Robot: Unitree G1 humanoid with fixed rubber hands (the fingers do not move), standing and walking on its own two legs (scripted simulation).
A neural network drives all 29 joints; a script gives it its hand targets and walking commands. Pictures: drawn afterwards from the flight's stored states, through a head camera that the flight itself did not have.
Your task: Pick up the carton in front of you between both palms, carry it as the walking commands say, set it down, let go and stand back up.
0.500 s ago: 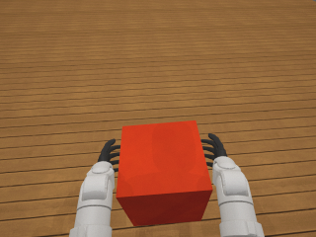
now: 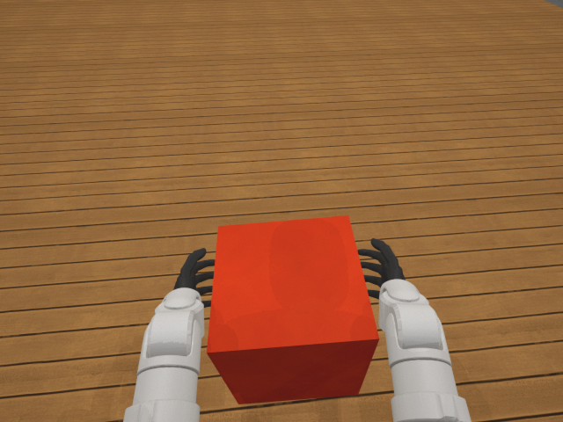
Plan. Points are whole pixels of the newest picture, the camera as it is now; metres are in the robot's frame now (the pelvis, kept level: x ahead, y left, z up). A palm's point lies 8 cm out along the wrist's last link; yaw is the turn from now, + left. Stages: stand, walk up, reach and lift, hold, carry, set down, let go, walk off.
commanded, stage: carry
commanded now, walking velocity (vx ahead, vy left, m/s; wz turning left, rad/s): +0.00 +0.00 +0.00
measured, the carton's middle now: (291, 314) +0.31 +0.00 -0.05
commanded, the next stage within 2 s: hold in 0.50 s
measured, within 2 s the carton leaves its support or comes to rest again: neither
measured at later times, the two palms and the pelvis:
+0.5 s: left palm (187, 300) +0.28 +0.15 +0.03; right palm (391, 290) +0.29 -0.15 +0.04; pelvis +0.00 +0.00 +0.00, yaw +0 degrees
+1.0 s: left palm (184, 301) +0.27 +0.15 +0.05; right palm (394, 283) +0.29 -0.15 +0.06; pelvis -0.01 -0.02 +0.01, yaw +3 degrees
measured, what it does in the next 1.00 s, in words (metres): stands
